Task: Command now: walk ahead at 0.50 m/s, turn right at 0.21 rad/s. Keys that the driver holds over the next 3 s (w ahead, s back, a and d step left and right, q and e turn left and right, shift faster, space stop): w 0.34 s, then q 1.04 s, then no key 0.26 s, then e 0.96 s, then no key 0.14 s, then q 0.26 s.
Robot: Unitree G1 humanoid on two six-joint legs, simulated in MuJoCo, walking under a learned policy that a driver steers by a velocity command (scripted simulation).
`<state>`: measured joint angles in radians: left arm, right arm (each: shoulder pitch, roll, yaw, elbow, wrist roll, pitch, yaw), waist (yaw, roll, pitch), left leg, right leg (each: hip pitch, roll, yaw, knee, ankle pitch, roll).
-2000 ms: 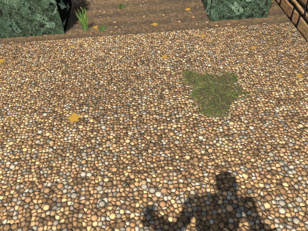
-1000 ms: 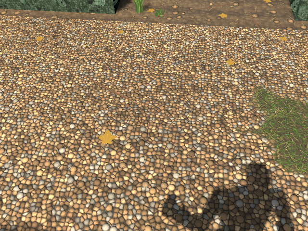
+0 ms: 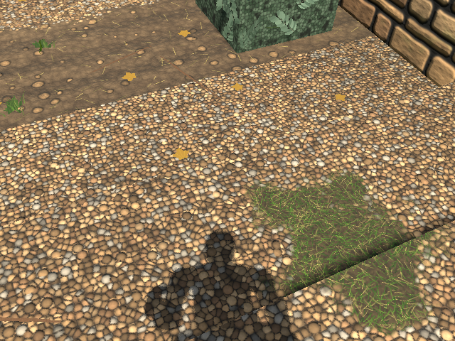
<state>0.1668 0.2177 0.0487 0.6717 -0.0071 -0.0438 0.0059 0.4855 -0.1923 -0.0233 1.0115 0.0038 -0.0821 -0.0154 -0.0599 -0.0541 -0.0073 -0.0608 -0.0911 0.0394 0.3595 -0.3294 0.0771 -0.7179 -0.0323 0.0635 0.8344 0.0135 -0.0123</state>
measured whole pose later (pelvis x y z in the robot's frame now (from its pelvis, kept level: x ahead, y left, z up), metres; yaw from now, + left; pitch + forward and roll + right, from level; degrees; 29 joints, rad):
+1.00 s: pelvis +0.32 +0.04 +0.01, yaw +17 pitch +3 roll -1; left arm 0.05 0.25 0.05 0.71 0.00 0.02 0.02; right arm 0.22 -0.28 -0.06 0.63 0.01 0.09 -0.04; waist -0.04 -0.01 0.03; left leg -0.33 -0.13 -0.22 0.44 -0.14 0.05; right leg -0.48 0.03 0.12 0.86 -0.36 0.07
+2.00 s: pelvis +0.27 +0.01 +0.00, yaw +28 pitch +0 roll +2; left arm 0.23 0.32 0.07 0.75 -0.02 0.08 0.02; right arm 0.12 -0.24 -0.05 0.69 -0.01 0.04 -0.04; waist 0.03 -0.02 0.05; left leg -0.19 0.00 0.13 0.47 -0.28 0.02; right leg -0.43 -0.04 0.01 0.95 -0.49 0.05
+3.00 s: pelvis +0.30 +0.02 +0.01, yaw +6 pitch +0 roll -1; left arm 0.18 0.27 0.03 0.65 0.02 0.05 0.04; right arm 0.19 -0.24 0.00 0.74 0.00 0.01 0.00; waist -0.01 -0.03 0.03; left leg -0.21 -0.07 -0.13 0.44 -0.23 0.04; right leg -0.24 0.05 0.18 0.51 -0.33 0.04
